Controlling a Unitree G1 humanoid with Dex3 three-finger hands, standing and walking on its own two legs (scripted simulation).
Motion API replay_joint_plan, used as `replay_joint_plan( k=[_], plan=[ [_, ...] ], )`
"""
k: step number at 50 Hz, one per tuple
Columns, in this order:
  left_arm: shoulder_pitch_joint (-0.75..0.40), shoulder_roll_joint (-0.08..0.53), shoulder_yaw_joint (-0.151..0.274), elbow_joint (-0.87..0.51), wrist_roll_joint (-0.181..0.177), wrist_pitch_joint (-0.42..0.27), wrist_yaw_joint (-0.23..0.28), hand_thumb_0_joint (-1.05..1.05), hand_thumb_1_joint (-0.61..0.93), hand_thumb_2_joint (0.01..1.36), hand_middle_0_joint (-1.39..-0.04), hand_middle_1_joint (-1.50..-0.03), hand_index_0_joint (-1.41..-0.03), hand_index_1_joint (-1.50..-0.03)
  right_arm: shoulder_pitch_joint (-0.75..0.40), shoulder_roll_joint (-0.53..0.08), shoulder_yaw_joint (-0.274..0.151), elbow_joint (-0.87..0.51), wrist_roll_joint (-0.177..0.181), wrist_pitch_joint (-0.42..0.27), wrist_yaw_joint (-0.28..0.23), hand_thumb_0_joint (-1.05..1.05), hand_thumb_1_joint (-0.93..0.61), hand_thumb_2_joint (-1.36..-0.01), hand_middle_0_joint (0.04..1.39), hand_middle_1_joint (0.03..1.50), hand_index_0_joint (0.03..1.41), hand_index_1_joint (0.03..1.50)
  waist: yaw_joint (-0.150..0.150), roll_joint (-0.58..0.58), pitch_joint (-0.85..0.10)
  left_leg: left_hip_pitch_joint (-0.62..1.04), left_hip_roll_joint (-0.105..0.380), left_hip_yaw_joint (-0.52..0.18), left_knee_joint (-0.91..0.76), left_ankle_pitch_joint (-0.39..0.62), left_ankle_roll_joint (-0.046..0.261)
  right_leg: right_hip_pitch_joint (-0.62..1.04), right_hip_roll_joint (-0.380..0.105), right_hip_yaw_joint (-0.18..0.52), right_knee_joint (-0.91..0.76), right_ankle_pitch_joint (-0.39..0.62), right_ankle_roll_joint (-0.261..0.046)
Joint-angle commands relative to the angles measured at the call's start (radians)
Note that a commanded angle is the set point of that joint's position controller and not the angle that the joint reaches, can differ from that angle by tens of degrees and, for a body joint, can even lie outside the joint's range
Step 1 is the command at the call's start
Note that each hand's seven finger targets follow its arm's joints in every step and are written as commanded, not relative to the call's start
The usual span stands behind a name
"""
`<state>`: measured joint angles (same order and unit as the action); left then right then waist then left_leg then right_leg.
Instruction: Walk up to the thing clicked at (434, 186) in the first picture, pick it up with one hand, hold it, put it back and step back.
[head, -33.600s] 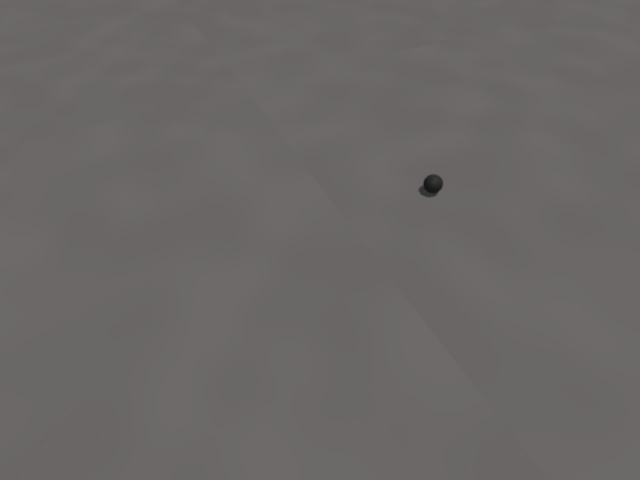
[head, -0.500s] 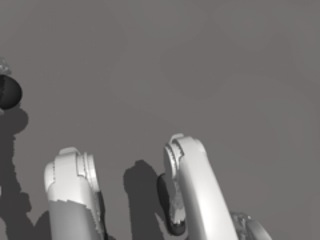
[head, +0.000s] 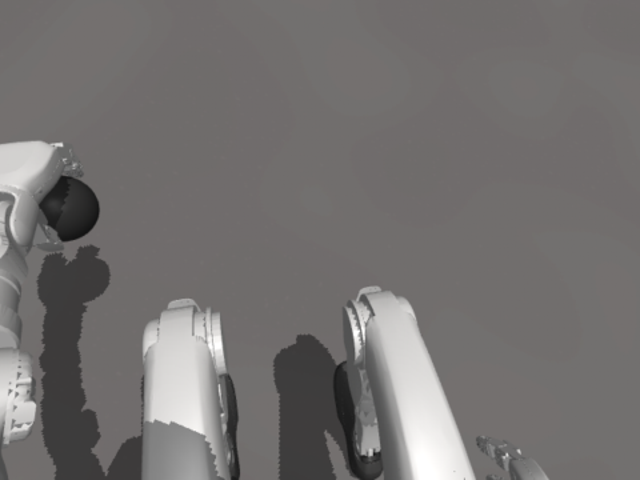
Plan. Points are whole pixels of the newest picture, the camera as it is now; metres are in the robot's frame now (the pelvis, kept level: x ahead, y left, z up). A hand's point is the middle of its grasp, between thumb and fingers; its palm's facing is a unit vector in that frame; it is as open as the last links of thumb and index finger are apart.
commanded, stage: lift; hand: left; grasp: from above
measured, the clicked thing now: (61, 208) +0.45 +0.33 -0.14
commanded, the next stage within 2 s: hold in 1.26 s
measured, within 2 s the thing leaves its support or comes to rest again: neither
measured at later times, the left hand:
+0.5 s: hand out of the picture +0.37 +0.31 +0.08, palm faces -0.42 -0.13 -0.90, open 11.1 cm
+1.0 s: hand out of the picture +0.34 +0.28 +0.23, palm faces -0.43 -0.10 -0.90, open 11.1 cm
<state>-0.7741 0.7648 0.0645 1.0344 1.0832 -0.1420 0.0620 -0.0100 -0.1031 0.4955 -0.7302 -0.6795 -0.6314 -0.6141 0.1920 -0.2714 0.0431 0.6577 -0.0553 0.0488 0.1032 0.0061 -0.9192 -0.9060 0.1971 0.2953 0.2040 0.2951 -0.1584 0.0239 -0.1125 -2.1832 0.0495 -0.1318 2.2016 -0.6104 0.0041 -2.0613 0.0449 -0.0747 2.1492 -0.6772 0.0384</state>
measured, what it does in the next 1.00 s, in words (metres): rises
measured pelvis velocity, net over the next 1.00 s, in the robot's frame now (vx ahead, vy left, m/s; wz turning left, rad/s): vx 0.05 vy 0.01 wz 0.11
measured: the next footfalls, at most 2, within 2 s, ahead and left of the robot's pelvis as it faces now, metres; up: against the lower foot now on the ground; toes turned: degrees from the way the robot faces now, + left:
none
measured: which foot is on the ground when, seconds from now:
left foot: down 0.00-1.00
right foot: down 0.00-1.00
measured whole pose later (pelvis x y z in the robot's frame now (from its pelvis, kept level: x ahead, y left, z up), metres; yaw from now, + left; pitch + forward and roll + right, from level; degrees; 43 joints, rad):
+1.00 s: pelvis +0.05 +0.01 +0.30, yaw +6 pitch +14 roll -3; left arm -0.34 0.44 -0.15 0.82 1.02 -0.01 0.13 -0.02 -0.09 0.59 -0.59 -0.85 -0.51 -0.73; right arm 0.25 -0.24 -0.03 0.73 0.04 -0.03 -0.04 0.01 -0.91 -0.90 0.20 0.30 0.20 0.30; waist -0.06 0.05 -0.13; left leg -0.93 0.05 -0.01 1.11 -0.43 0.00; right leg -0.86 0.02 0.00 1.07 -0.45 0.03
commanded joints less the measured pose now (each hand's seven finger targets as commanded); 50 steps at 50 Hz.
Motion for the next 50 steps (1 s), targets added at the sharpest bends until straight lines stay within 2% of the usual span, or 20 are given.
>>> replay_joint_plan(
  k=[1,4,13,16,17,19,21,22,23,25,27,30,32,33,34,39,40,41,45,50],
  plan=[
    [-0.285,0.277,0.052,-0.258,-0.043,0.009,0.014,0.0,0.667,0.947,-1.018,-0.868,-1.034,-0.851,0.154,-0.218,-0.089,-0.061,0.015,-0.01,-0.032,0.0,-0.911,-0.904,0.2,0.3,0.199,0.3,0.02,0.24,-0.673,0.616,-0.017,0.05,-0.335,0.025,0.033,0.305,0.024,-0.038,-0.315,0.128,-0.072],
    [-0.233,0.259,0.05,-0.305,-0.069,0.013,0.0,0.0,0.681,0.939,-1.001,-0.895,-1.026,-0.868,0.141,-0.215,-0.095,-0.072,0.028,-0.013,-0.043,0.0,-0.907,-0.902,0.2,0.3,0.2,0.3,0.031,0.23,-0.65,0.644,-0.014,0.034,-0.4,-0.012,0.033,0.33,0.022,-0.039,-0.35,0.107,-0.07],
    [-0.128,0.221,0.059,-0.481,-0.101,0.042,-0.003,0.0,0.633,0.971,-0.947,-0.95,-0.977,-0.919,0.105,-0.195,-0.109,-0.09,0.055,-0.017,-0.089,0.0,-0.903,-0.901,0.2,0.3,0.2,0.3,0.061,0.213,-0.694,0.86,-0.011,0.034,-0.57,0.028,0.025,0.511,0.016,-0.02,-0.503,0.144,-0.062],
    [-0.063,0.154,0.022,-0.51,-0.108,0.063,-0.009,0.0,0.63,0.979,-0.948,-0.951,-0.976,-0.922,0.088,-0.182,-0.11,-0.087,0.061,-0.018,-0.101,0.0,-0.901,-0.9,0.2,0.3,0.2,0.3,0.057,0.215,-0.654,0.934,-0.008,0.032,-0.646,0.046,0.025,0.572,0.013,-0.015,-0.566,0.162,-0.058],
    [-0.055,0.164,0.034,-0.537,-0.11,0.069,-0.01,0.0,0.63,0.98,-0.942,-0.965,-0.972,-0.934,0.086,-0.184,-0.113,-0.088,0.064,-0.019,-0.106,0.0,-0.902,-0.9,0.2,0.3,0.2,0.3,0.065,0.217,-0.667,0.971,-0.009,0.033,-0.67,0.053,0.024,0.605,0.013,-0.012,-0.591,0.165,-0.058],
    [0.012,0.119,0.009,-0.538,-0.115,0.086,-0.014,0.0,0.622,0.973,-0.928,-0.98,-0.962,-0.945,0.073,-0.17,-0.11,-0.087,0.068,-0.019,-0.114,0.0,-0.902,-0.9,0.2,0.3,0.2,0.3,0.066,0.194,-0.616,0.998,-0.008,0.039,-0.722,0.053,0.024,0.658,0.014,-0.008,-0.647,0.166,-0.056],
    [0.062,0.109,0.017,-0.556,-0.125,0.101,-0.014,0.0,0.657,1.013,-0.952,-0.996,-0.984,-0.963,0.058,-0.166,-0.11,-0.086,0.073,-0.023,-0.12,0.0,-0.9,-0.899,0.2,0.3,0.2,0.3,0.071,0.163,-0.61,1.044,-0.01,0.045,-0.766,0.06,0.024,0.721,0.012,-0.001,-0.702,0.167,-0.056],
    [0.06,0.079,-0.005,-0.574,-0.133,0.105,-0.018,0.0,0.653,1.015,-0.948,-1.005,-0.979,-0.972,0.054,-0.159,-0.109,-0.084,0.074,-0.026,-0.123,0.0,-0.902,-0.899,0.2,0.3,0.2,0.3,0.061,0.17,-0.593,1.062,-0.011,0.05,-0.786,0.061,0.024,0.742,0.012,0.005,-0.727,0.17,-0.055],
    [0.063,0.09,0.0,-0.587,-0.134,0.109,-0.016,0.0,0.638,1.031,-0.942,-1.012,-0.971,-0.982,0.048,-0.156,-0.107,-0.085,0.077,-0.028,-0.128,0.0,-0.904,-0.901,0.2,0.3,0.2,0.3,0.064,0.158,-0.581,1.078,-0.014,0.055,-0.808,0.058,0.023,0.78,0.011,0.01,-0.761,0.166,-0.055],
    [0.097,0.102,0.012,-0.586,-0.124,0.115,-0.008,0.0,0.654,1.025,-0.95,-1.02,-0.981,-0.987,0.039,-0.148,-0.105,-0.08,0.082,-0.034,-0.137,0.0,-0.904,-0.901,0.2,0.3,0.2,0.3,0.076,0.136,-0.544,1.11,-0.018,0.069,-0.85,0.062,0.023,0.842,0.009,0.022,-0.822,0.16,-0.055],
    [0.11,0.072,-0.003,-0.567,-0.126,0.116,-0.003,0.0,0.66,1.037,-0.955,-1.022,-0.985,-0.991,0.036,-0.135,-0.098,-0.074,0.085,-0.043,-0.145,0.0,-0.906,-0.902,0.2,0.3,0.2,0.3,0.065,0.116,-0.489,1.131,-0.022,0.078,-0.894,0.062,0.023,0.893,0.01,0.034,-0.88,0.154,-0.054],
    [0.137,0.016,-0.042,-0.512,-0.115,0.115,0.002,0.0,0.648,0.997,-0.928,-1.034,-0.967,-0.994,0.043,-0.127,-0.098,-0.061,0.089,-0.059,-0.156,0.0,-0.907,-0.902,0.2,0.3,0.2,0.3,0.06,0.088,-0.415,1.19,-0.023,0.079,-0.968,0.077,0.02,0.953,0.009,0.042,-0.954,0.168,-0.054],
    [0.146,0.006,-0.046,-0.498,-0.11,0.114,0.013,0.0,0.631,0.954,-0.904,-1.023,-0.949,-0.977,0.043,-0.131,-0.103,-0.058,0.09,-0.069,-0.16,0.0,-0.905,-0.902,0.2,0.3,0.2,0.3,0.076,0.091,-0.394,1.24,-0.021,0.075,-1.03,0.073,0.016,0.993,0.009,0.044,-0.994,0.168,-0.057],
    [0.129,-0.03,-0.081,-0.493,-0.111,0.113,0.015,0.0,0.631,0.952,-0.902,-1.022,-0.948,-0.974,0.043,-0.127,-0.1,-0.06,0.09,-0.075,-0.161,0.0,-0.904,-0.901,0.2,0.3,0.2,0.3,0.065,0.101,-0.372,1.253,-0.021,0.074,-1.057,0.061,0.014,1.003,0.01,0.045,-1.017,0.162,-0.056],
    [0.145,-0.054,-0.088,-0.474,-0.11,0.114,0.019,0.0,0.626,0.954,-0.898,-1.028,-0.944,-0.981,0.048,-0.127,-0.104,-0.054,0.091,-0.081,-0.162,0.0,-0.905,-0.902,0.2,0.3,0.2,0.3,0.063,0.092,-0.357,1.273,-0.02,0.074,-1.074,0.068,0.013,1.02,0.009,0.05,-1.041,0.167,-0.057],
    [0.135,-0.064,-0.097,-0.457,-0.088,0.112,0.052,0.0,0.666,0.927,-0.909,-1.046,-0.964,-0.989,0.052,-0.124,-0.11,-0.051,0.093,-0.1,-0.163,0.0,-0.905,-0.902,0.2,0.3,0.2,0.3,0.086,0.094,-0.357,1.395,-0.025,0.078,-1.183,0.104,0.005,1.129,0.011,0.056,-1.135,0.192,-0.059],
    [0.125,-0.092,-0.123,-0.446,-0.083,0.113,0.059,0.0,0.663,0.927,-0.914,-1.035,-0.967,-0.981,0.054,-0.121,-0.11,-0.048,0.093,-0.103,-0.164,0.0,-0.906,-0.902,0.2,0.3,0.2,0.3,0.078,0.101,-0.338,1.41,-0.027,0.086,-1.198,0.107,0.004,1.138,0.012,0.059,-1.156,0.196,-0.059],
    [0.115,-0.092,-0.116,-0.445,-0.082,0.112,0.068,0.0,0.656,0.928,-0.902,-1.047,-0.958,-0.99,0.061,-0.122,-0.11,-0.042,0.092,-0.108,-0.163,0.0,-0.906,-0.902,0.2,0.3,0.2,0.3,0.076,0.103,-0.341,1.434,-0.026,0.081,-1.215,0.115,0.002,1.154,0.013,0.059,-1.166,0.205,-0.058],
    [0.076,-0.084,-0.117,-0.43,-0.069,0.12,0.106,0.0,0.645,0.93,-0.901,-1.038,-0.953,-0.984,0.071,-0.124,-0.115,-0.03,0.092,-0.117,-0.164,0.0,-0.904,-0.901,0.2,0.3,0.2,0.3,0.08,0.094,-0.324,1.521,-0.029,0.101,-1.274,0.187,0.0,1.23,0.01,0.064,-1.236,0.26,-0.057],
    [0.101,-0.122,-0.135,-0.38,-0.069,0.15,0.127,0.0,0.627,0.926,-0.881,-1.042,-0.936,-0.985,0.081,-0.119,-0.119,-0.014,0.088,-0.121,-0.16,0.0,-0.902,-0.899,0.2,0.3,0.2,0.3,0.096,0.066,-0.316,1.595,-0.033,0.105,-1.335,0.295,-0.004,1.336,0.011,0.07,-1.299,0.349,-0.054]
  ],
)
